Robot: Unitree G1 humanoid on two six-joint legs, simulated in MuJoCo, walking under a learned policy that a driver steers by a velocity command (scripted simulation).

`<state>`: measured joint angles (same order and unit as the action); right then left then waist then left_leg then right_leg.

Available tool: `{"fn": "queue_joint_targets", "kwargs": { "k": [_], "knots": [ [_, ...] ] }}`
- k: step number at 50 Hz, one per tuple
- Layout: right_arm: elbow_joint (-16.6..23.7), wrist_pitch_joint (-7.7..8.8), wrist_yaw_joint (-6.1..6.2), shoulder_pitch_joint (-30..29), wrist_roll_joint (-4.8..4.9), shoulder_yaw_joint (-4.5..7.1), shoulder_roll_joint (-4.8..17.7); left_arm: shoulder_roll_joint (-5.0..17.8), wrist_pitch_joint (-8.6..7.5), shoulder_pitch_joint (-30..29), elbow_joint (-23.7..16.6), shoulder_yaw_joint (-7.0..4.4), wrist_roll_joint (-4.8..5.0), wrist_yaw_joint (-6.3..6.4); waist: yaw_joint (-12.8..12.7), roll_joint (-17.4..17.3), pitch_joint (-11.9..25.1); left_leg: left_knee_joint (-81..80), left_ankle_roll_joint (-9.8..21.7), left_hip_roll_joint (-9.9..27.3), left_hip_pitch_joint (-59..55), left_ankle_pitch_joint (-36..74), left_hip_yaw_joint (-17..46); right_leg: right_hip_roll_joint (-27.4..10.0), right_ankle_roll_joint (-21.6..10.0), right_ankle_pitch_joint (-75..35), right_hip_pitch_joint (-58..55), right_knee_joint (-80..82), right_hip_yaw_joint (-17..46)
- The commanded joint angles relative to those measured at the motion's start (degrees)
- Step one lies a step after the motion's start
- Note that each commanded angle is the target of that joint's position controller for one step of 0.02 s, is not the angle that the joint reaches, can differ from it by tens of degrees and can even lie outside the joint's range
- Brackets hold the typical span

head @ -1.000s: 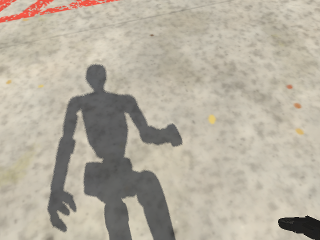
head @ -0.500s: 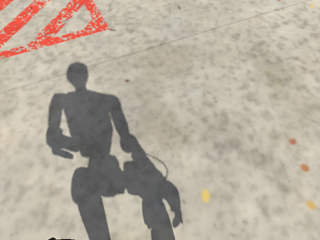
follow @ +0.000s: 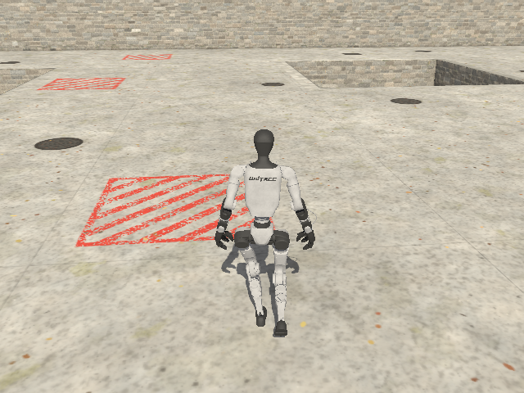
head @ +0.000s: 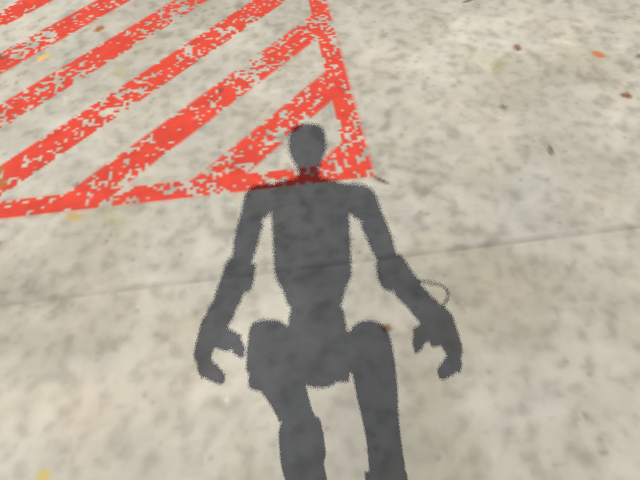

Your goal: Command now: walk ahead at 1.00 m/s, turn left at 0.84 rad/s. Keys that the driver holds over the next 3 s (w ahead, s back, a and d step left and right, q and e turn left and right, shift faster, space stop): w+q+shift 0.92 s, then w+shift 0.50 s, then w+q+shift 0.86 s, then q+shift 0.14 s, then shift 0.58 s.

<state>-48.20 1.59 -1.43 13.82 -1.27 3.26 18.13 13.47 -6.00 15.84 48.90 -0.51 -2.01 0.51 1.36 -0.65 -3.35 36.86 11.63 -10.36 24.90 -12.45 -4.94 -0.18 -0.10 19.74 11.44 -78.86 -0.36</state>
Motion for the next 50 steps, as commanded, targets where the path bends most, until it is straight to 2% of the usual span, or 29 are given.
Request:
{"fn": "queue_joint_targets", "kwargs": {
  "k": [1, 3, 5, 7, 9, 12, 14, 15, 16, 17, 18, 19, 20, 21, 22, 25, 29, 31, 33, 35, 37, 38, 39, 40, 41, 42, 43, 46, 50],
  "knots": [
    [0.1, 0.66, 1.4, 9.1, 0.5, 3.01, 8.2, 7.8, -2.03, -5.2, -9.5, -0.67, -1.1, -0.26, -0.4, 6.9, 3.1, -23.3, 9.9, 19.0, -25.3, 2.2, 38.1, -4.1, 0.2, -0.9, 31.2, -0.4, 6.0],
    [0.5, 1.94, 1.6, 7.6, 1.22, 1.93, 6.0, 6.7, 0.74, -4.3, -10.0, -0.19, -2.61, -0.71, -3.7, 6.1, 0.8, -24.4, 8.8, 14.6, -14.8, 6.3, 31.2, -6.1, 2.3, 1.1, 26.2, 5.9, 4.9],
    [1.2, 3.07, 1.38, 7.8, 1.5, 2.29, 7.8, 5.9, 1.92, -10.2, -13.3, 0.47, -2.64, -1.3, -3.0, 4.3, -2.1, -27.1, 8.3, 11.6, -6.7, 9.1, 27.7, -6.5, 3.8, -1.2, 23.8, 16.6, 1.7],
    [1.2, 3.31, 1.27, 8.8, 1.36, 2.63, 8.1, 4.8, 1.77, -17.6, -16.6, 1.33, -1.62, -1.98, -0.7, 2.0, -3.9, -28.0, 6.1, 9.2, -3.1, 15.6, 25.5, -5.4, 4.2, -13.1, 20.5, 28.7, -0.3],
    [0.9, 3.22, 0.76, 11.3, 1.72, 3.19, 8.8, 4.4, 1.51, -20.6, -17.8, 1.64, -0.55, -2.17, 2.3, -0.3, -2.0, -27.1, 3.2, 8.4, -5.9, 24.0, 25.0, -3.0, 3.2, -23.7, 16.3, 38.1, -1.3],
    [0.8, 2.99, 0.91, 12.7, 1.96, 3.79, 10.0, 6.1, 1.21, -22.3, -19.4, 1.3, 0.14, -1.71, 3.8, -2.6, 0.4, -23.5, 0.8, 10.4, -14.1, 32.3, 27.0, -0.8, 1.6, -26.5, 12.2, 46.5, -0.3],
    [1.3, 3.04, 1.38, 11.2, 1.64, 4.27, 11.9, 9.8, 1.0, -15.6, -17.7, -0.16, 0.18, -0.72, 0.5, -2.4, 5.8, -13.5, -2.0, 10.3, -18.3, 45.1, 27.7, 1.9, 0.6, -21.4, 1.7, 49.5, 0.7],
    [1.9, 3.17, 1.25, 8.9, 1.11, 4.71, 14.2, 12.7, 0.72, -7.0, -15.7, -1.51, 0.64, 0.09, -4.8, -2.8, 10.9, -2.7, -3.2, 10.1, -17.9, 47.5, 27.8, 1.9, 0.1, -16.8, -7.6, 49.0, 1.6],
    [2.8, 3.66, 0.97, 5.1, 0.59, 4.58, 13.9, 15.6, 0.59, 5.8, -12.6, -2.99, 0.57, 1.18, -12.1, -2.5, 16.3, 11.5, -4.1, 8.1, -11.8, 43.0, 26.3, -1.3, -0.5, -11.5, -20.8, 47.2, 3.0],
    [4.6, 4.2, 1.05, 4.5, 0.18, 2.3, 4.8, 18.8, 0.43, 17.0, -10.6, -4.29, -1.21, 2.32, -14.1, 7.4, 23.2, 31.8, -3.8, 4.6, -1.7, 6.0, 21.6, -15.2, -1.9, 7.6, -33.6, 47.2, 16.4],
    [8.5, 3.82, 1.24, 13.6, 3.76, 0.19, -0.4, 23.0, 0.73, 10.7, -11.5, -5.14, -2.69, 1.61, -4.7, 25.9, 30.4, 45.8, -5.6, 1.1, 13.0, -17.8, 14.7, -30.6, -8.3, 16.5, -40.3, 60.7, 51.6],
    [6.5, 2.6, 1.97, 9.6, 1.66, 0.38, 5.4, 16.8, 1.23, 4.0, -12.8, -5.1, -1.76, 1.08, -5.3, 15.1, 22.8, 47.6, -4.6, 7.1, 19.1, -10.2, 12.9, -26.8, -9.7, 28.6, -32.4, 63.6, 51.4],
    [6.5, 1.9, 1.35, 4.0, 0.46, 0.93, 7.2, 11.1, 1.38, 0.5, -12.8, -3.68, -1.17, 0.85, -5.8, 7.4, 14.0, 44.2, -5.0, 9.8, 19.3, -5.0, 11.3, -22.9, -8.6, 23.1, -23.7, 63.3, 38.5],
    [6.7, 1.37, 0.51, 1.4, 0.01, 1.04, 6.8, 9.0, 1.38, 0.4, -11.2, -3.2, -1.39, 0.61, -5.3, 2.4, 8.8, 42.0, -5.5, 11.5, 18.1, -3.5, 10.5, -20.5, -7.7, 11.7, -17.0, 63.6, 29.6],
    [7.8, 0.76, -0.49, -1.4, -0.72, 0.88, 5.4, 8.3, 1.15, 2.3, -9.0, -2.89, -1.29, 0.77, -4.8, 2.0, 5.6, 40.3, -5.6, 13.2, 17.5, -3.4, 10.6, -17.9, -6.4, 3.8, -12.7, 64.4, 22.0],
    [11.7, -1.44, -2.09, -4.8, -0.82, -0.64, 0.9, 5.6, -0.43, 5.8, -4.2, -2.25, 0.63, -0.38, -2.0, 5.7, 1.8, 38.7, -5.9, 16.2, 19.9, -2.8, 9.5, -16.7, -4.3, -9.3, -8.4, 67.1, 9.7],
    [16.5, -1.81, -3.33, -11.7, -0.51, -1.67, 1.2, 7.2, -1.8, 2.5, -3.5, -2.5, 0.61, -0.93, 0.6, 5.5, -1.6, 28.3, -6.0, 16.1, 18.7, 8.7, 5.8, -13.3, -2.6, -24.0, -3.2, 71.3, -5.7],
    [17.6, -1.76, -4.14, -16.1, -0.52, -2.04, 1.7, 8.6, -1.97, 4.0, -2.5, -2.77, 0.57, -0.76, -0.2, 2.9, -4.3, 17.8, -4.9, 14.7, 15.3, 13.0, 0.9, -11.3, -1.6, -29.5, -3.3, 73.5, -11.4],
    [18.1, -1.47, -4.65, -19.2, -0.57, -2.47, 1.1, 10.7, -1.81, 7.2, -1.5, -3.09, 0.41, -0.38, -1.1, 2.6, -5.0, 10.0, -2.8, 11.5, 10.1, 13.7, -4.4, -10.8, -0.2, -47.3, -6.4, 71.8, -15.4],
    [16.6, -1.18, -4.23, -16.4, -0.53, -1.94, 2.7, 13.9, -0.77, 9.6, -1.6, -3.77, 0.5, 0.55, 0.9, 5.2, -1.1, 7.5, -1.1, 7.0, 4.2, 10.4, -7.4, -11.9, 0.6, -72.8, -13.0, 63.4, -16.2],
    [12.6, -0.9, -3.09, -2.5, -0.45, -0.29, 6.2, 17.3, 1.25, 7.2, -2.8, -4.71, 0.16, 1.44, 8.9, 7.6, 6.6, 6.9, 1.2, 3.9, -11.1, 4.6, -5.9, -14.7, 0.1, -84.1, -12.6, 44.2, -15.0],
    [8.5, -0.62, -2.04, 10.2, -0.38, 1.38, 8.8, 17.5, 2.11, 4.2, -4.4, -4.83, -0.05, 1.28, 14.0, 6.9, 11.7, 3.9, 3.5, 3.4, -25.8, 2.5, -2.2, -15.3, -0.9, -79.0, -5.7, 27.8, -13.5],
    [6.0, -0.73, -0.38, 13.6, 0.26, 3.19, 11.2, 15.3, 2.53, 4.0, -4.6, -4.71, -0.6, 0.4, 13.2, 0.3, 11.8, -0.3, 5.1, 5.8, -36.8, -1.1, 4.3, -8.7, -0.3, -35.6, 7.1, 7.2, -13.2],
    [7.4, -1.55, 0.46, 8.4, 0.47, 4.23, 16.7, 7.3, 1.99, 6.4, -8.3, -2.69, -1.66, -0.3, 4.5, -12.5, 10.4, 1.8, 9.2, 16.9, -43.4, 12.1, 24.8, -0.5, 1.6, 11.4, 26.8, -14.8, -10.6],
    [10.0, -2.35, 0.76, 10.1, -0.74, 4.85, 18.9, 10.2, 0.54, 3.4, -14.7, -2.6, 0.06, -0.26, 6.1, -9.2, 22.2, -12.6, 18.0, 23.9, -54.0, -3.7, 47.1, 0.9, 2.1, 9.0, 39.3, -19.6, 2.2],
    [9.6, -2.3, 1.42, 9.8, -0.41, 4.78, 16.3, 12.0, -0.75, -1.9, -15.3, -2.33, -0.06, -0.33, 6.3, -0.1, 15.2, -21.7, 15.2, 24.9, -46.9, -11.3, 50.4, -2.5, 1.8, 4.0, 42.1, -13.2, 4.8],
    [8.6, -1.75, 1.76, 7.3, -0.2, 4.14, 13.5, 11.9, -1.08, -2.5, -14.7, -2.17, 0.06, -0.33, 2.8, 3.9, 6.3, -23.7, 12.9, 23.1, -36.1, -9.1, 46.2, -4.6, 1.8, 1.1, 39.9, -6.4, 4.5],
    [8.2, 1.08, 2.18, 3.6, 0.5, 2.35, 9.2, 10.4, 2.22, 0.0, -13.3, -1.64, -2.29, -0.21, -4.4, 7.0, 0.3, -24.4, 10.8, 16.3, -14.1, 4.0, 34.1, -8.0, 4.5, 4.8, 27.4, 4.9, 4.7],
    [6.7, 3.54, 1.41, 4.2, 0.68, 1.89, 7.6, 5.5, 3.05, -10.6, -17.8, 0.23, -1.23, -1.69, -2.6, 3.0, -3.3, -28.3, 7.0, 9.8, -1.9, 9.8, 23.2, -8.7, 4.4, -12.2, 19.3, 28.0, 0.6]
  ]
}}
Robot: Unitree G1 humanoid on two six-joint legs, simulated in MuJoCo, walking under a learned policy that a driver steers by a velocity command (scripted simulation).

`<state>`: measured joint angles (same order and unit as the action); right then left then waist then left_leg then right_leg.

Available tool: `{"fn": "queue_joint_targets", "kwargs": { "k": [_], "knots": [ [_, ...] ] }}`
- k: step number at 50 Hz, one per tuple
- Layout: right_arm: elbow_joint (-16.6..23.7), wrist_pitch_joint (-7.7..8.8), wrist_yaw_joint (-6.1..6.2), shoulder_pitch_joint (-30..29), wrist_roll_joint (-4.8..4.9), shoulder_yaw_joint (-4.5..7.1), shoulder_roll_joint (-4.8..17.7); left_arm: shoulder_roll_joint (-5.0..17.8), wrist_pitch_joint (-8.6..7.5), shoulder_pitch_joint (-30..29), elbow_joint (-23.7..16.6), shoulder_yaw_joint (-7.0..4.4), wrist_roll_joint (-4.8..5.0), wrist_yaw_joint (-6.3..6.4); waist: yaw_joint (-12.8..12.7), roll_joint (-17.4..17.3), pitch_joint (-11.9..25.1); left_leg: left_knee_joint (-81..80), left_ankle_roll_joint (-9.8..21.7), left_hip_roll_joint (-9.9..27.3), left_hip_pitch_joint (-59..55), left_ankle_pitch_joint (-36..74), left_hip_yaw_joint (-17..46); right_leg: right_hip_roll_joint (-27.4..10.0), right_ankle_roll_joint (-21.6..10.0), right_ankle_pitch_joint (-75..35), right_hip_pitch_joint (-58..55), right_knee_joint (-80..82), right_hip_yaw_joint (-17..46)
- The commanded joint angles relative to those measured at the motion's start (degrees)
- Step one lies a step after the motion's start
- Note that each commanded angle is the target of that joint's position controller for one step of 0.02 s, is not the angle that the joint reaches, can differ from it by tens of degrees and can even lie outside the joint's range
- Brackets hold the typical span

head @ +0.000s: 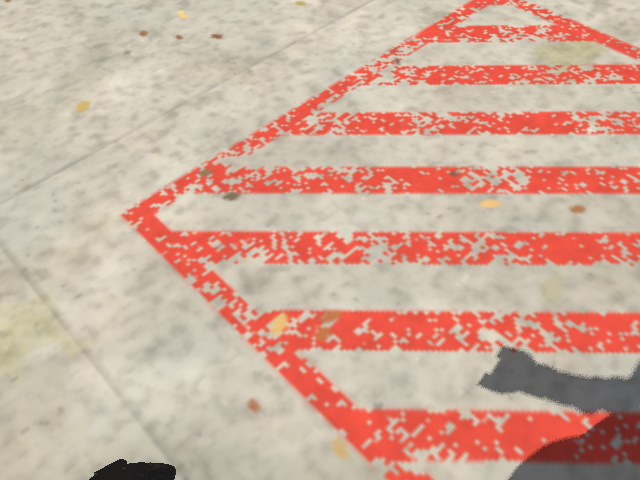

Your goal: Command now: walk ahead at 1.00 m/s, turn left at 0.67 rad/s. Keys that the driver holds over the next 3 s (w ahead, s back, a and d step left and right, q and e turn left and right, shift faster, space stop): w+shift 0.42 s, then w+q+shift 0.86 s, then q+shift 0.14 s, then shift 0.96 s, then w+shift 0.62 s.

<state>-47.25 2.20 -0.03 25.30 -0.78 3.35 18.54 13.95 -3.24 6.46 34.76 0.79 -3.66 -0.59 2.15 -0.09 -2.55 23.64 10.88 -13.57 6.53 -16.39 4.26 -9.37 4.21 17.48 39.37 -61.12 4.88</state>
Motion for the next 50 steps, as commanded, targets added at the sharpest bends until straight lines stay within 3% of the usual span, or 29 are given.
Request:
{"fn": "queue_joint_targets", "kwargs": {
  "k": [1, 3, 6, 8, 9, 10, 11, 12, 13, 14, 15, 17, 21, 23, 26, 28, 30, 31, 32, 33, 34, 35, 36, 37, 39, 41, 44, 47, 50],
  "knots": [
    [5.2, 3.28, -0.29, -6.4, 0.57, 1.82, 6.9, 4.2, 0.04, -2.8, -3.9, -0.71, 0.96, -1.03, -2.2, 1.6, -3.5, -15.5, 6.2, 12.1, 16.9, 16.9, 12.1, 1.3, -1.0, -18.0, -12.6, 16.1, -5.3],
    [3.7, 3.91, -0.91, -3.3, 1.47, 1.9, 7.2, 4.4, -0.27, -4.7, -3.6, -0.81, 1.89, -1.4, 0.3, 0.2, -2.2, -17.3, 4.4, 14.0, 12.9, 22.7, 12.1, 3.3, -3.1, -28.5, -17.5, 22.8, -6.5],
    [1.7, 3.69, -0.43, 0.0, 0.94, 2.22, 9.2, 7.4, -0.38, -6.8, -3.8, -1.96, 1.79, -0.93, 1.9, -0.7, -0.9, -12.0, 2.1, 17.2, -2.6, 40.4, 11.7, 6.6, -6.0, -23.9, -15.8, 29.4, -7.7],
    [0.9, 3.14, 0.19, -0.1, -0.38, 2.7, 12.2, 10.8, -0.67, 3.2, -1.1, -3.79, 1.89, 0.02, -3.4, -3.0, 6.1, 2.6, -0.4, 18.6, -9.7, 59.1, 10.9, 10.9, -7.8, -12.5, -24.4, 29.1, -8.2],
    [0.9, 2.74, 0.28, -2.8, -1.29, 2.78, 12.8, 12.3, -0.65, 14.4, 1.9, -4.82, 2.3, 0.86, -10.2, -3.1, 10.7, 16.1, -1.5, 17.3, -5.7, 58.5, 9.0, 10.7, -8.4, -9.1, -35.7, 29.8, -8.6],
    [1.9, 2.98, 0.4, -4.8, -1.96, 1.75, 8.8, 15.8, -0.51, 26.5, 4.6, -6.13, 1.49, 2.11, -15.9, -0.7, 16.4, 35.7, -2.3, 14.8, 5.6, 46.6, 6.7, 3.4, -9.5, 3.2, -50.1, 26.5, -0.9],
    [4.7, 3.45, -0.23, 4.2, 1.2, -0.59, -1.2, 22.3, -0.77, 26.3, 5.5, -7.67, -0.7, 1.63, -7.8, 21.6, 23.0, 58.6, -5.4, 4.1, 26.1, -5.1, 2.5, -14.0, -17.5, 20.0, -62.7, 37.9, 34.7],
    [4.2, 3.84, 0.21, 0.3, -0.04, -1.01, 2.8, 16.8, -0.48, 22.0, 5.1, -7.0, 0.77, 0.39, -8.3, 15.1, 19.9, 61.1, -3.8, 6.5, 33.7, -6.8, 5.2, -13.1, -17.8, 25.3, -59.7, 46.2, 47.6],
    [4.8, 3.52, 0.1, -6.0, -0.04, -0.54, 4.6, 12.7, -0.72, 16.4, 4.9, -6.38, 1.18, 0.08, -7.1, 7.1, 10.1, 59.0, -3.8, 10.6, 35.8, -0.7, 4.6, -11.2, -17.2, 21.3, -51.0, 45.9, 35.6],
    [5.5, 3.34, -0.47, -9.8, -0.68, -0.86, 4.8, 10.2, -0.95, 15.0, 5.9, -5.88, 1.16, -0.27, -6.6, 0.4, 6.6, 56.0, -3.9, 12.4, 34.2, 1.3, 3.7, -8.7, -16.7, 13.8, -44.1, 45.8, 28.0],
    [6.5, 3.01, -1.12, -12.5, -1.11, -1.02, 3.8, 8.6, -1.2, 15.3, 7.3, -5.29, 0.95, -0.22, -5.5, -0.5, 3.8, 53.4, -4.0, 13.5, 33.3, 1.0, 3.8, -5.9, -15.3, 8.9, -39.2, 46.5, 21.6],
    [7.4, 1.83, -2.2, -12.1, -1.68, -1.95, 1.2, 6.3, -1.97, 16.9, 10.2, -4.31, 1.4, -0.13, -2.6, 3.0, 1.5, 49.7, -4.7, 14.8, 32.2, -0.2, 4.1, -3.6, -14.5, 6.0, -33.5, 49.3, 15.8],
    [11.9, 1.39, -3.07, -21.8, -2.15, -3.24, 0.9, 8.1, -3.57, 18.5, 12.5, -4.47, 2.82, -0.47, -1.6, 3.1, -4.5, 36.2, -6.7, 17.3, 37.8, 7.1, -0.3, -1.4, -14.9, -4.4, -29.2, 57.3, 5.7],
    [13.0, 1.72, -3.76, -26.0, -1.31, -3.87, 0.6, 8.7, -4.21, 17.9, 12.6, -4.55, 2.96, -0.76, -2.2, 2.1, -5.2, 24.2, -6.7, 16.4, 32.8, 15.3, -3.4, 1.1, -12.9, -15.1, -27.9, 59.7, -3.7],
    [13.5, 1.76, -4.55, -30.2, -0.62, -4.3, -0.5, 9.7, -5.15, 20.8, 14.3, -4.47, 3.44, -0.77, -3.7, 1.5, -6.0, 14.7, -4.0, 15.0, 25.1, 24.3, -8.5, -0.3, -11.0, -29.0, -30.9, 64.4, -10.2],
    [12.8, 1.79, -4.2, -29.8, -0.95, -3.95, 0.4, 10.7, -4.78, 22.2, 14.9, -4.42, 3.06, -0.14, -3.2, 3.6, -3.7, 12.3, -2.2, 11.8, 23.9, 22.6, -11.5, -1.0, -9.0, -51.5, -39.9, 58.8, -13.9],
    [11.1, 1.68, -3.54, -24.7, -1.45, -3.22, 2.2, 13.0, -3.3, 23.3, 15.3, -4.77, 2.05, 1.36, -0.1, 7.6, 2.2, 12.8, -0.5, 7.1, 18.6, 15.0, -14.2, -2.3, -7.3, -75.9, -47.6, 45.5, -15.7],
    [8.7, 1.73, -3.22, -16.5, -1.29, -2.42, 3.9, 14.4, -2.16, 22.0, 14.9, -5.13, 1.44, 2.09, 4.1, 9.0, 7.0, 13.2, 0.7, 5.3, 10.6, 11.1, -13.9, -3.2, -6.9, -81.6, -47.5, 33.5, -16.1],
    [4.6, 1.67, -2.73, -4.2, -0.93, -1.11, 5.9, 15.2, -1.17, 19.3, 13.9, -5.34, 1.12, 2.55, 9.5, 8.7, 12.6, 10.6, 2.3, 4.7, -1.1, 10.0, -12.4, -3.3, -6.8, -80.6, -44.6, 17.8, -16.4],
    [2.0, 1.08, -1.75, 4.9, -1.12, 0.84, 9.0, 15.1, -0.98, 17.8, 12.9, -5.41, 0.7, 2.64, 12.8, 6.3, 15.8, 10.1, 4.0, 8.4, -14.4, 2.7, -4.9, -1.0, -6.7, -64.2, -33.2, -1.2, -16.3],
    [3.0, -0.42, -0.6, 0.1, -1.24, 3.05, 15.5, 6.9, -1.95, 20.5, 8.4, -3.76, 2.03, 0.75, 3.4, -14.9, 18.1, 5.7, 12.7, 24.8, -31.2, -0.1, 26.6, 11.0, -2.5, 1.1, -5.4, -25.7, -14.4],
    [4.2, -0.86, -0.59, 0.7, -0.69, 3.73, 15.8, 10.3, -2.93, 16.2, 5.2, -3.64, 2.71, 0.84, 5.5, -8.4, 24.4, -2.5, 17.8, 28.3, -36.7, -1.6, 43.4, 12.5, -3.3, 6.6, 5.7, -33.3, -2.5],
    [3.3, -0.48, -0.08, -0.2, -0.4, 3.8, 14.0, 10.2, -3.78, 10.2, 3.7, -3.07, 2.59, 1.03, 5.4, -1.6, 16.6, -5.6, 15.5, 27.3, -31.4, 2.0, 38.5, 8.5, -4.2, 3.1, 9.4, -28.7, 0.4],
    [1.6, -0.09, 0.2, -0.9, 0.04, 3.47, 11.1, 9.4, -4.28, 8.9, 3.4, -2.49, 2.2, 1.05, 2.5, 2.8, 8.6, -7.6, 12.9, 25.2, -20.6, 5.9, 33.3, 6.2, -4.6, 2.1, 7.2, -21.1, 0.0],
    [1.2, 1.02, 0.8, -3.7, 0.14, 2.27, 7.5, 8.4, -2.56, 7.1, 2.6, -2.05, -0.01, 0.83, -2.4, 4.4, 2.4, -8.8, 10.2, 19.9, -5.5, 12.2, 25.2, 4.1, -3.4, 4.6, 0.7, -13.0, -0.1],
    [1.4, 2.09, 0.47, -3.9, 0.71, 1.64, 6.5, 7.7, -0.35, 6.6, 1.8, -1.86, -0.88, 0.27, -4.5, 2.8, 0.4, -11.0, 10.0, 17.5, 2.7, 11.8, 22.3, 3.0, -1.7, 8.4, -2.2, -5.9, -1.0],
    [2.2, 2.97, -0.02, -4.7, 0.46, 2.18, 7.9, 5.7, -0.01, -5.2, -3.6, -0.63, 0.06, -0.74, -2.7, 0.4, -4.7, -16.1, 8.5, 13.8, 14.9, 13.6, 19.3, 3.6, -0.1, -4.9, -7.4, 10.4, -4.7],
    [1.8, 3.3, -0.88, -2.7, 1.32, 3.11, 9.3, 5.4, -0.4, -8.7, -4.8, -0.4, 1.64, -1.04, 0.2, -1.1, -2.4, -15.8, 4.0, 12.9, 15.5, 24.6, 17.7, 6.4, -1.2, -23.1, -18.5, 22.7, -5.7],
    [1.0, 2.82, -0.41, -0.6, 1.48, 3.68, 10.6, 8.0, -0.53, -8.3, -5.1, -1.27, 1.81, -0.29, 0.7, -1.5, 0.3, -8.7, 1.1, 14.1, 5.3, 36.7, 19.3, 8.8, -2.8, -21.3, -22.8, 29.9, -4.9]
  ]
}}
Over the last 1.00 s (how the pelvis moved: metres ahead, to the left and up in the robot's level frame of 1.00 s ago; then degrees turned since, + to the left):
0.86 0.25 0.02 55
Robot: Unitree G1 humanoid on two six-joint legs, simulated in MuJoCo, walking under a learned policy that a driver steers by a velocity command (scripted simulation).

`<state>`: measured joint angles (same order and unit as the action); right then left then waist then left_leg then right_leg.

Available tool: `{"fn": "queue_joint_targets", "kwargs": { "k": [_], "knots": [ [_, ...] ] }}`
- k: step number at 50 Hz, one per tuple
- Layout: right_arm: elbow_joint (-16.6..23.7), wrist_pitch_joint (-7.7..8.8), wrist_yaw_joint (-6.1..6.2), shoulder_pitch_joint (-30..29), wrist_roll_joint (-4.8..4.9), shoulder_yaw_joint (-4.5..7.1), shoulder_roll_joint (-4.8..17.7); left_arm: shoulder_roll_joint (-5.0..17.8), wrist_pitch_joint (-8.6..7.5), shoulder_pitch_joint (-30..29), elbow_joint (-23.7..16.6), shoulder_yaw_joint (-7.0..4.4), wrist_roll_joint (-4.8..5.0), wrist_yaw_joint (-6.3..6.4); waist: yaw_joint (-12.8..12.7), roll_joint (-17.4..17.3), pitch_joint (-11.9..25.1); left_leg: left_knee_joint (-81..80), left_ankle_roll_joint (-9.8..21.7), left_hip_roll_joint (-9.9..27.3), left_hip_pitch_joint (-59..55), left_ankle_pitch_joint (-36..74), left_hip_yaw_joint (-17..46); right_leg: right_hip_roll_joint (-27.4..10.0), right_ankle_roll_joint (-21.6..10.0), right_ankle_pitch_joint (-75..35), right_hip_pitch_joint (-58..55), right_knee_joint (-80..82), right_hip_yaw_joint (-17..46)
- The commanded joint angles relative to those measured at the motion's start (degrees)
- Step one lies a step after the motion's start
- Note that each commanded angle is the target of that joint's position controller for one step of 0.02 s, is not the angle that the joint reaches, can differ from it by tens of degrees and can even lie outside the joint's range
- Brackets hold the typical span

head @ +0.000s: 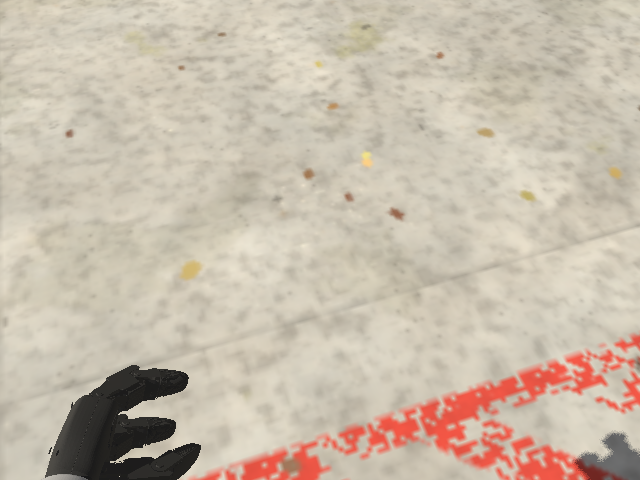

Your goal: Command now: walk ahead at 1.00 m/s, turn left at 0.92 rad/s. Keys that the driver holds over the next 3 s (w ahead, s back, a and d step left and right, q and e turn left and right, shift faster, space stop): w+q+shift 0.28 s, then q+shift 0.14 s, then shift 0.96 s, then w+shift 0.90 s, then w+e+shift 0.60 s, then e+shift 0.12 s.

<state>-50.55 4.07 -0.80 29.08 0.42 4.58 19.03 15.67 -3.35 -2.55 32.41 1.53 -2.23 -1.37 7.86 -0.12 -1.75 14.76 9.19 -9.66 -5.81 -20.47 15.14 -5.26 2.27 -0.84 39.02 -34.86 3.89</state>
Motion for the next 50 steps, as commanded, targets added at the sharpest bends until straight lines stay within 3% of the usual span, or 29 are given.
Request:
{"fn": "queue_joint_targets", "kwargs": {
  "k": [1, 2, 3, 4, 5, 6, 7, 8, 10, 12, 15, 17, 20, 21, 22, 23, 24, 25, 26, 27, 28, 29, 32, 37, 41, 46, 48, 49, 50],
  "knots": [
    [4.2, 0.79, 0.61, -4.2, 0.03, 2.69, 11.3, 8.3, -0.58, 4.5, -1.7, -2.86, 0.33, 1.08, -6.6, -1.3, 2.7, 6.9, 1.4, 10.1, 14.5, 49.3, 8.3, 6.3, -1.5, 1.2, -27.1, 4.3, -3.9],
    [4.3, 0.69, 0.51, -5.5, -0.41, 3.05, 13.3, 10.6, -0.89, 12.6, 0.3, -4.02, 0.52, 1.86, -11.4, -1.1, 7.8, 18.3, 0.0, 9.4, 14.6, 52.9, 7.6, 6.8, -2.0, 5.8, -36.1, 4.6, -3.9],
    [4.9, 1.11, 0.23, -8.3, -0.82, 2.89, 12.9, 13.3, -1.13, 24.3, 2.9, -5.39, 0.25, 2.97, -18.0, -1.0, 13.1, 32.9, -1.2, 7.2, 21.5, 48.3, 6.1, 3.3, -3.0, 10.8, -49.7, 2.8, -1.8],
    [6.9, 1.74, 0.48, -9.6, -1.24, 0.67, 4.2, 17.1, -1.31, 36.0, 4.8, -6.81, -1.41, 4.14, -20.6, 8.3, 20.6, 53.8, -1.2, 3.5, 31.2, 12.7, 1.2, -11.2, -4.6, 29.8, -62.4, 3.5, 12.4],
    [10.6, 1.36, 0.73, -2.2, 1.72, -1.07, 0.5, 20.8, -0.98, 29.9, 4.3, -7.68, -2.08, 3.42, -12.4, 27.0, 28.0, 66.9, -2.7, 0.4, 44.7, -8.6, -5.5, -25.1, -10.5, 40.9, -67.4, 17.1, 46.3],
    [8.5, 0.21, 1.44, -7.3, -0.41, -0.81, 5.6, 14.0, -0.48, 23.2, 2.8, -7.2, -1.43, 2.98, -12.8, 14.4, 18.0, 68.5, -2.1, 6.7, 50.0, -1.6, -7.3, -21.1, -10.5, 47.9, -58.6, 19.4, 43.3],
    [8.6, -0.39, 0.79, -12.1, -1.36, -0.42, 6.5, 9.2, -0.35, 20.1, 3.1, -6.0, -1.07, 2.78, -12.9, 7.4, 10.4, 65.6, -2.4, 9.3, 50.2, 3.1, -8.8, -18.1, -9.9, 40.7, -51.0, 18.5, 31.3],
    [8.8, -0.92, 0.01, -14.5, -1.78, -0.46, 5.7, 7.3, -0.35, 20.1, 4.6, -5.6, -1.45, 2.54, -12.4, 2.2, 5.8, 64.0, -2.8, 11.0, 49.3, 4.2, -9.6, -16.0, -9.6, 29.7, -44.9, 19.0, 23.4],
    [10.9, -2.43, -1.64, -17.6, -2.38, -1.15, 2.2, 5.8, -1.14, 23.3, 8.6, -5.04, -0.95, 2.28, -10.6, 4.1, 1.2, 62.4, -3.1, 13.5, 48.8, 3.4, -10.1, -13.5, -8.2, 18.7, -38.1, 20.6, 12.2],
    [13.8, -3.75, -2.5, -21.3, -2.35, -2.09, -0.6, 3.6, -2.21, 24.7, 11.5, -4.6, 0.76, 1.26, -9.0, 4.3, -0.7, 61.3, -2.8, 15.1, 51.6, 4.0, -11.0, -12.2, -6.3, 9.7, -36.8, 22.8, 3.7],
    [18.4, -3.96, -3.52, -26.7, -2.41, -2.94, -0.8, 4.5, -3.52, 20.6, 12.0, -4.66, 1.15, 0.93, -5.7, 5.6, -4.2, 52.0, -3.2, 15.4, 50.6, 12.1, -13.5, -10.7, -5.3, -8.8, -31.7, 25.3, -8.3],
    [19.2, -3.5, -4.24, -29.3, -2.61, -3.46, -1.0, 5.4, -3.81, 17.7, 12.0, -4.76, 1.46, 1.21, -4.8, 2.6, -6.4, 35.8, -3.2, 12.7, 41.8, 19.2, -19.3, -6.4, -3.8, -19.3, -27.4, 25.6, -16.8],
    [16.5, -2.97, -4.75, -24.0, -2.79, -2.8, 0.3, 11.2, -3.54, 20.9, 12.4, -6.17, 2.34, 2.11, -3.0, 3.9, -1.2, 25.8, -2.1, 5.2, 25.9, 23.5, -26.1, -5.6, -3.1, -41.9, -30.4, 14.1, -19.4],
    [16.2, -2.1, -3.85, -17.6, 3.06, 0.45, 5.9, 20.5, -3.12, 16.2, 8.3, -9.18, 4.96, 3.8, 0.6, 10.7, 3.6, 26.7, -2.3, 5.2, 19.2, 21.9, -22.2, -5.8, -2.5, -51.7, -32.5, 8.0, -16.6],
    [13.8, -2.38, -3.19, -9.6, 2.89, 2.05, 9.6, 19.5, -2.61, 13.6, 7.3, -9.24, 5.51, 4.45, 4.8, 9.8, 8.4, 23.5, -0.4, 5.2, 9.2, 23.0, -19.0, -6.5, -2.0, -50.8, -30.8, -2.3, -14.9],
    [11.3, -3.16, -1.98, -3.4, 2.09, 3.49, 11.3, 14.7, -2.37, 14.3, 7.2, -8.12, 5.24, 4.54, 6.3, 4.1, 10.4, 17.5, 1.5, 7.3, -3.7, 31.6, -14.3, -3.4, 0.1, -26.2, -22.8, -17.3, -14.6],
    [12.4, -3.87, -0.07, -7.0, 1.51, 3.69, 13.5, 7.0, -2.48, 16.5, 6.4, -6.15, 2.54, 4.08, 1.7, -13.0, 9.2, 16.5, 4.4, 14.6, -12.1, 53.5, -4.5, 6.4, 2.6, 31.2, -9.8, -41.3, -14.4],
    [17.0, -2.96, 0.01, -12.6, -2.06, 2.23, 15.5, 5.5, -3.22, 27.4, 4.9, -4.7, 1.22, 3.36, -6.2, -16.5, 22.9, 19.5, 15.2, 27.2, -19.8, 80.8, 17.0, 7.5, 2.9, 41.8, -2.8, -56.8, -2.2],
    [19.0, -2.77, -0.47, -14.3, -3.5, 2.37, 13.1, 11.0, -3.6, 26.2, 4.0, -5.18, 3.05, 2.91, -3.5, -8.1, 32.6, 13.6, 20.9, 31.5, -21.1, 65.4, 22.4, 6.6, 2.4, 37.0, -1.4, -60.6, 4.8],
    [19.1, -2.22, -0.93, -17.5, -2.26, 2.17, 11.7, 12.1, -3.42, 22.7, 3.5, -5.52, 4.22, 2.96, -5.4, 0.0, 25.6, 8.9, 18.8, 28.3, -12.0, 47.0, 21.1, 4.8, 1.9, 32.0, 1.2, -55.4, 3.7],
    [19.1, -1.49, -0.98, -20.7, 0.17, 1.46, 8.5, 12.1, -2.53, 20.7, 4.1, -5.79, 3.58, 3.75, -7.3, 5.8, 19.4, 7.5, 14.9, 25.1, -3.4, 38.0, 17.5, 1.7, 1.9, 28.3, 0.8, -50.1, 3.2],
    [18.8, -1.08, -0.97, -22.6, 1.02, 0.8, 7.1, 11.8, -1.45, 20.8, 5.1, -5.96, 3.13, 4.36, -9.1, 7.5, 13.3, 6.4, 12.7, 23.2, 6.3, 39.6, 14.0, 0.4, 2.5, 26.6, -1.9, -47.3, 2.7],
    [15.8, -0.78, -0.21, -21.5, 0.08, 0.44, 5.7, 9.6, 0.21, 19.9, 4.4, -5.99, 2.33, 4.69, -11.0, 2.7, 7.2, 5.3, 9.4, 19.3, 21.8, 49.7, 4.3, -1.4, 2.8, 25.4, -8.3, -38.0, 0.7],
    [12.7, -2.48, 1.8, -19.6, 0.05, 0.03, 4.2, 5.3, 0.77, 14.6, 3.2, -5.12, 1.53, 4.55, -9.4, -1.3, 10.8, 7.3, 5.7, 15.0, 18.0, 54.1, -3.3, 0.6, 3.7, 13.1, -5.9, -25.1, -1.1],
    [11.2, -4.07, 2.64, -19.0, -0.2, -0.42, 2.8, 4.3, 0.92, 8.4, 1.8, -4.82, 2.11, 3.7, -7.1, -3.7, 9.4, 7.9, 3.2, 15.0, 16.9, 45.6, -3.1, 1.3, 3.5, 6.7, -8.4, -12.9, -0.9],
    [9.6, -4.3, 1.94, -18.5, -0.38, -1.11, 1.3, 4.7, 0.4, 7.3, 1.9, -5.12, 2.03, 2.48, -7.0, -5.4, 6.9, 12.9, 3.3, 17.2, 15.6, 39.7, 1.1, 3.2, 0.5, 10.0, -15.7, 1.2, -1.4],
    [8.9, -3.58, 1.77, -16.3, -0.59, -1.65, -0.2, 6.0, -0.39, 9.4, 2.6, -5.4, 0.9, 2.23, -7.9, -3.1, 7.0, 15.5, -1.3, 13.4, 19.2, 29.0, 0.8, 0.2, -2.5, -13.9, -27.6, 11.6, 1.7],
    [8.2, -2.73, 1.54, -10.7, -1.73, -1.5, -0.3, 9.4, -0.47, 9.2, 1.8, -5.89, -0.07, 2.49, -4.5, 3.9, 9.6, 18.3, -4.3, 9.4, 23.9, 15.6, -1.9, -6.9, -6.7, -35.1, -35.5, 6.5, 6.7],
    [6.7, -2.56, 1.76, -8.2, -1.03, -1.26, 0.3, 6.5, -0.14, 10.8, 3.0, -5.54, -0.27, 2.56, -5.2, 9.7, 13.4, 20.7, -7.6, 7.7, 25.4, 4.2, -4.9, -10.6, -13.6, -38.2, -38.5, 5.1, 10.6]
  ]
}}
Over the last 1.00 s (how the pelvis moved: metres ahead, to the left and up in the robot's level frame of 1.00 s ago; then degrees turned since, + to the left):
0.96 0.07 0.00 31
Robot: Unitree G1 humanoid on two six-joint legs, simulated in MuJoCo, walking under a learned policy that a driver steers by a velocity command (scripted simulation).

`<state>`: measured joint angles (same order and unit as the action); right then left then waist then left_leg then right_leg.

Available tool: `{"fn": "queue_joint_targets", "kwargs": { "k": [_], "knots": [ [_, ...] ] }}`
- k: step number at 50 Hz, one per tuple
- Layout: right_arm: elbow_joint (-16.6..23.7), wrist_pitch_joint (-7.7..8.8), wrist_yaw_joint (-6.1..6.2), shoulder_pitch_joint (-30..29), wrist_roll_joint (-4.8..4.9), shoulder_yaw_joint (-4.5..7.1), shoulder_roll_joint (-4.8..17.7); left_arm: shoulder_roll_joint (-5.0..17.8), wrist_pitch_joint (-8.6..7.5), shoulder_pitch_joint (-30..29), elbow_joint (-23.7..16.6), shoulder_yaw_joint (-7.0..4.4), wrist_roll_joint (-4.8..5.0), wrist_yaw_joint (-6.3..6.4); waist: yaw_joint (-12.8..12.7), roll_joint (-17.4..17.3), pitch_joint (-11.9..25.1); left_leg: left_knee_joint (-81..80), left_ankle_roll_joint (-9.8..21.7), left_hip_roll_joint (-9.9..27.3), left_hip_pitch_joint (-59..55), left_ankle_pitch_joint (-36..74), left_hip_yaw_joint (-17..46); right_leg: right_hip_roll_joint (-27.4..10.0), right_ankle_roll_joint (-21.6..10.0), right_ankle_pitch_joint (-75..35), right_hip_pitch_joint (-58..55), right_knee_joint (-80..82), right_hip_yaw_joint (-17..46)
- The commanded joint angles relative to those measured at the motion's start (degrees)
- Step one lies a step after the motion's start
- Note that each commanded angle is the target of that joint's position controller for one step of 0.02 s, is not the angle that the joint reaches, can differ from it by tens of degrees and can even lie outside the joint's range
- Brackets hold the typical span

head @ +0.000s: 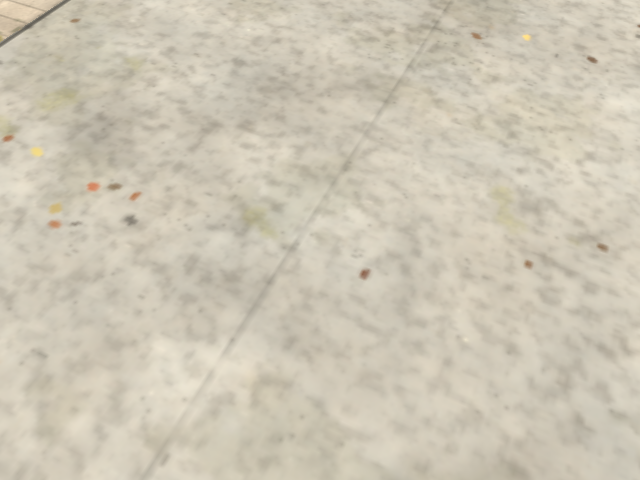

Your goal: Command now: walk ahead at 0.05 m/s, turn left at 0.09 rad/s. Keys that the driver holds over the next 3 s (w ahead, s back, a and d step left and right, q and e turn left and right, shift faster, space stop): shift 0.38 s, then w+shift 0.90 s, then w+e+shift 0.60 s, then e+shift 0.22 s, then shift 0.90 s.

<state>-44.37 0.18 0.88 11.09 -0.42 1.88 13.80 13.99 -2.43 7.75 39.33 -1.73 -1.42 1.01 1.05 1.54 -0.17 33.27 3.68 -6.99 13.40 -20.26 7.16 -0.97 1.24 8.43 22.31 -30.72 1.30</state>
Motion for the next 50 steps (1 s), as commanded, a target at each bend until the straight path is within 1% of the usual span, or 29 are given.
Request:
{"fn": "queue_joint_targets", "kwargs": {
  "k": [1, 4, 6, 7, 10, 19, 20, 21, 22, 23, 24, 25, 26, 28, 30, 31, 32, 33, 34, 35, 36, 37, 38, 39, 40, 42, 44, 46, 50],
  "knots": [
    [0.8, 0.92, 0.05, 7.5, -0.21, 1.52, 6.7, 5.6, -0.67, 1.1, -3.1, -1.71, -0.07, 0.1, 0.4, 9.3, 12.2, 2.3, -3.8, 6.0, 5.3, 0.7, 1.7, -15.8, -14.7, -41.7, -20.8, 2.2, 15.6],
    [0.9, -1.76, 0.22, 3.3, -0.01, 1.76, 5.9, 6.4, 0.11, -2.1, -2.7, -2.04, 1.16, -0.28, 0.5, 4.9, 7.7, -3.9, -3.7, 6.5, 1.3, 6.6, 0.7, -10.5, -10.2, -22.8, -13.2, 3.0, 11.8],
    [0.3, -2.55, 0.12, 2.4, 0.09, 1.97, 6.0, 6.4, -0.05, -2.7, -3.0, -2.26, 0.9, -0.6, -0.5, 0.7, 5.8, -5.5, -0.8, 6.5, 0.2, 11.3, 1.5, -5.8, -6.3, -14.4, -11.0, 2.1, 6.2],
    [0.2, -2.57, 0.14, 2.1, 0.18, 1.91, 5.5, 6.0, -0.18, -2.7, -2.8, -2.27, 0.71, -0.72, -0.8, 0.4, 5.7, -5.6, 0.1, 7.0, 0.1, 12.6, 2.0, -4.5, -5.3, -12.8, -11.3, 1.8, 4.9],
    [-0.4, -2.21, 0.41, 1.6, 0.17, 1.99, 5.1, 4.7, -0.26, -2.8, -2.1, -2.13, 0.74, -0.71, -1.0, 0.3, 5.4, -5.7, -0.1, 7.6, 0.1, 14.8, 2.5, -3.8, -5.0, -14.3, -12.8, 1.2, 4.2],
    [-3.1, -1.57, 1.18, 2.0, 0.26, 2.16, 4.8, 4.6, 0.49, -3.5, 0.5, -2.48, 0.93, -0.4, -1.3, -1.6, 2.5, -7.2, -0.7, 8.1, 0.6, 13.8, 2.7, -2.7, -5.0, -10.8, -13.2, 1.7, 3.5],
    [-4.2, -1.53, 1.15, 4.3, 0.37, 2.18, 4.5, 3.8, 0.68, -2.1, 1.7, -2.37, 0.91, -0.47, -0.8, -2.2, 4.3, -9.0, 0.0, 7.8, 0.1, 2.5, 2.7, -1.1, -4.9, 0.8, -13.7, 1.4, 2.2],
    [-4.6, -1.35, 1.0, 5.9, 1.03, 2.76, 6.1, 4.9, 0.87, -1.8, 2.2, -2.84, 1.72, -0.41, -0.3, -3.3, 1.8, -10.8, 2.2, 8.3, 2.0, -12.5, 4.3, 1.2, -4.9, 17.5, -10.9, -0.3, 0.7],
    [-4.4, -0.55, 0.78, 7.9, 1.53, 3.08, 7.4, 5.4, 0.55, -3.4, 1.7, -2.98, 2.49, -0.34, 1.2, -4.8, -2.4, -14.4, 5.1, 11.2, 2.2, -24.9, 9.1, 2.3, -4.7, 26.3, -3.9, -2.3, 0.5],
    [-4.3, 0.77, 0.69, 10.0, 1.98, 3.46, 9.2, 5.2, -0.52, -7.0, 0.3, -2.83, 3.7, -0.35, 3.3, -7.6, -7.0, -20.7, 8.5, 16.3, -0.2, -32.8, 16.8, 2.7, -4.4, 25.5, 4.6, -6.0, -0.9],
    [-4.3, 2.22, 0.8, 9.0, 2.38, 4.1, 11.3, 4.0, -2.05, -9.4, -0.9, -2.43, 5.0, -0.54, 3.4, -12.3, -11.7, -25.5, 11.6, 22.0, -2.6, -33.3, 25.0, 2.4, -4.5, 17.2, 11.0, -10.3, -2.4],
    [-4.4, 3.44, 0.93, 8.8, 2.15, 4.12, 10.8, 5.2, -3.37, -10.8, -1.3, -2.64, 4.99, -0.8, 4.1, -12.6, -13.6, -26.6, 13.3, 24.8, -6.4, -27.5, 28.3, -0.3, -5.2, 16.2, 17.4, -13.9, 0.5],
    [-4.7, 4.37, 0.87, 10.0, 1.75, 3.92, 9.7, 6.1, -4.35, -11.3, -1.7, -2.85, 4.77, -1.28, 4.4, -11.4, -12.9, -26.1, 13.8, 26.2, -12.8, -22.1, 28.6, -2.1, -5.8, 17.0, 24.0, -16.8, 2.0],
    [-4.6, 4.71, 0.21, 11.0, 1.62, 3.63, 8.4, 5.6, -5.01, -11.2, -1.9, -2.44, 4.15, -2.1, 4.4, -7.8, -9.9, -23.6, 11.9, 24.7, -19.9, -12.2, 22.4, -4.0, -5.7, 15.5, 27.9, -15.0, 1.6],
    [-3.9, 4.11, -0.22, 10.2, 1.96, 3.74, 8.8, 4.4, -4.95, -11.4, -1.9, -1.82, 3.25, -3.04, 4.2, -7.6, -7.1, -23.6, 9.6, 21.2, -15.1, -6.9, 14.7, -2.8, -4.4, 11.2, 17.9, -8.6, -2.1],
    [-4.6, 4.38, -1.08, 8.5, -2.86, 4.48, 11.1, 4.1, -1.96, -8.1, -1.9, -1.85, -1.6, -4.45, 2.4, -12.4, -5.3, -25.2, 8.1, 16.6, -8.0, -3.8, 8.9, 0.6, -4.1, 7.9, 4.9, -4.4, -6.7],
    [-4.6, 4.62, -1.48, 6.4, -2.29, 4.58, 10.5, 4.8, -0.59, -1.6, 0.3, -2.6, -1.56, -4.56, -1.0, -11.8, -4.3, -22.7, 6.7, 15.4, 0.8, 2.1, 5.4, 2.6, -4.0, 3.4, -9.7, -2.8, -8.9],
    [-4.8, 4.92, -1.6, 5.9, -1.69, 4.52, 10.8, 7.5, 0.23, 7.9, 3.5, -4.01, -0.94, -3.82, -5.6, -8.0, -1.0, -15.2, 5.7, 13.7, 6.1, 13.0, 2.6, 5.4, -4.0, 5.1, -22.4, -3.5, -10.9],
    [-4.9, 5.26, -1.63, 4.4, -1.75, 4.26, 10.3, 10.7, 0.21, 20.8, 7.2, -5.44, -0.79, -2.77, -12.4, -1.1, 3.5, 1.3, 4.5, 10.4, 12.9, 21.2, -1.8, 4.1, -5.0, 9.2, -35.8, -3.4, -8.7],
    [-2.2, 5.71, -1.41, 1.6, -1.49, 2.77, 5.0, 17.7, -0.33, 32.8, 9.0, -6.74, -1.99, -1.65, -18.0, 15.3, 9.7, 28.0, 1.4, 4.6, 24.3, 9.0, -6.5, -11.5, -8.2, 35.1, -43.0, 7.7, 14.8],
    [-0.2, 6.2, -1.52, 2.2, -1.1, 2.33, 2.8, 16.9, -0.58, 28.8, 8.9, -5.65, -1.72, -1.67, -12.7, 19.4, 9.1, 40.1, 2.3, -0.3, 31.8, -8.3, 2.2, -18.6, -10.4, 52.1, -35.8, 23.8, 44.6],
    [0.4, 5.83, -1.79, 2.0, -0.94, 2.4, 4.3, 13.7, -0.1, 16.1, 5.9, -4.67, -1.58, -1.76, -6.1, 9.0, 0.4, 45.0, 3.3, 5.7, 36.4, -2.1, 1.8, -20.9, -11.8, 50.7, -27.8, 22.8, 42.6],
    [0.1, 5.61, -2.52, 1.1, -1.68, 2.57, 6.2, 10.8, -0.33, 11.3, 4.6, -4.02, -0.77, -2.05, -4.1, 0.8, -1.8, 42.3, 3.1, 10.0, 34.4, 3.7, -0.9, -19.3, -12.1, 42.0, -21.5, 21.0, 34.7],
    [-0.6, 5.34, -3.05, 2.8, -2.02, 2.5, 5.7, 9.7, -0.76, 10.1, 4.8, -3.56, -0.43, -2.31, -1.9, -0.3, -2.0, 37.7, 2.4, 12.2, 29.9, 5.7, -1.7, -16.0, -11.5, 35.3, -16.8, 21.6, 27.5],
    [-0.9, 4.64, -3.37, 4.0, -2.74, 2.19, 4.9, 8.7, -1.22, 9.6, 5.2, -3.06, -0.34, -2.32, -0.5, 1.7, -2.3, 35.2, 1.3, 13.3, 27.1, 6.2, -2.5, -13.4, -10.8, 31.8, -13.5, 23.0, 22.8],
    [-0.4, 3.34, -4.14, 2.8, -2.7, 1.61, 4.0, 7.7, -2.16, 11.8, 7.0, -2.69, -0.2, -2.19, -0.2, 4.3, -4.3, 34.0, -0.2, 14.0, 27.6, 10.2, -4.3, -11.2, -11.4, 27.2, -11.0, 25.8, 17.8],
    [1.2, 2.69, -4.18, -1.4, -2.11, 1.42, 4.4, 7.8, -2.71, 14.6, 8.3, -2.77, 0.25, -2.22, -0.7, 2.4, -6.7, 30.7, -1.3, 14.6, 32.8, 14.3, -5.4, -10.8, -12.5, 22.1, -12.6, 28.0, 14.8],
    [3.3, 2.57, -4.23, -6.9, -2.12, 1.24, 4.9, 7.5, -3.14, 17.5, 9.2, -2.65, 0.66, -2.25, -1.9, 0.5, -8.1, 24.6, -2.4, 14.6, 35.8, 17.4, -6.8, -10.4, -13.1, 15.8, -14.9, 29.7, 11.5],
    [6.7, 2.71, -4.86, -15.9, -1.37, 0.19, 3.6, 7.3, -4.05, 20.5, 10.5, -2.37, 1.01, -1.87, -3.7, 0.6, -9.6, 9.2, -1.5, 13.0, 29.1, 25.1, -10.3, -9.3, -12.0, 2.4, -16.0, 33.7, 4.3]
  ]
}}
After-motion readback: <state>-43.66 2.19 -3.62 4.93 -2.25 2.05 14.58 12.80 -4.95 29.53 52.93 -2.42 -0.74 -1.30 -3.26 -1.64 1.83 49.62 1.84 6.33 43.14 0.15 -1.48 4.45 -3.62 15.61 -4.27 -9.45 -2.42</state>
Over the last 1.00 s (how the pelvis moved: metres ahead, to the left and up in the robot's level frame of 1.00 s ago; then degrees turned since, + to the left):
0.66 0.07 0.00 36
